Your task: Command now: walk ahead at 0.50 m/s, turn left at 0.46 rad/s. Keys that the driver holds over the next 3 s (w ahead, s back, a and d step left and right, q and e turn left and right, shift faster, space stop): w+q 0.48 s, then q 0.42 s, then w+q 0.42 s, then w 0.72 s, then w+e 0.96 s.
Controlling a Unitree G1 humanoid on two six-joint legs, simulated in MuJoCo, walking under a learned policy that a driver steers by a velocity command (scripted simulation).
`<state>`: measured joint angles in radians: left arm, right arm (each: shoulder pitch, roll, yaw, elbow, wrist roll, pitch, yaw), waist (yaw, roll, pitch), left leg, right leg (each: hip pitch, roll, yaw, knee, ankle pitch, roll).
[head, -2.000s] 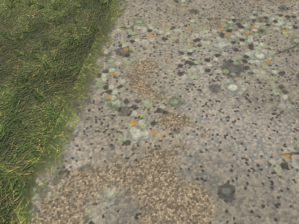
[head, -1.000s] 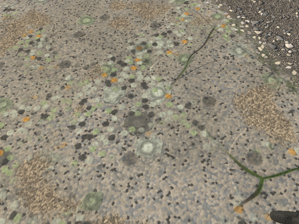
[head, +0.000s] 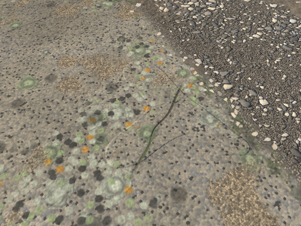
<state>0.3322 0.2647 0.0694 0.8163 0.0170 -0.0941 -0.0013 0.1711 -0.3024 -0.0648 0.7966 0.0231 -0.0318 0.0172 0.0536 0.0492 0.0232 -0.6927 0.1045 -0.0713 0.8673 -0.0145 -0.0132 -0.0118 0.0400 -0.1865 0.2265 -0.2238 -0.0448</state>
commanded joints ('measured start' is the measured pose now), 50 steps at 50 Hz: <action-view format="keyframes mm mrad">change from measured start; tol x32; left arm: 1 -56 157 37 -57 -8 -11 13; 50 -275 211 45 -131 -30 64 12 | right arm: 1 -84 -14 8 -85 -5 -11 20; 36 375 -138 -34 -144 5 28 -46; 50 78 -95 -33 -230 -7 81 -20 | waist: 1 -1 -76 67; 13 -180 69 -357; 50 -53 -192 -110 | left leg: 1 15 9 37 -127 93 14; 10 527 -179 180 -311 -124 183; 12 1088 216 -702 -489 -288 462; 20 506 51 -247 -648 133 324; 32 547 -30 -307 -329 157 141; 35 128 -261 -132 332 -770 1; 37 27 -134 -90 476 -585 -49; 50 294 -32 92 -44 -317 -1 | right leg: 1 -49 -292 56 -120 306 -121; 9 127 -314 -40 303 992 -54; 10 13 -274 -61 525 913 -18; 12 -660 20 122 1174 -366 85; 13 -764 -32 297 1205 -336 58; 31 -405 -10 270 252 243 75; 35 322 -528 803 241 803 -258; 41 -245 -278 366 46 221 -160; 50 -225 -344 252 -55 -114 -172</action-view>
